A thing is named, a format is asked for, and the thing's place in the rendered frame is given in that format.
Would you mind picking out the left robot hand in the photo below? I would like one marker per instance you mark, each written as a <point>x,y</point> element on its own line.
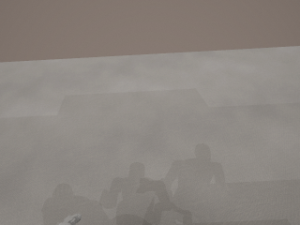
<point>71,220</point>

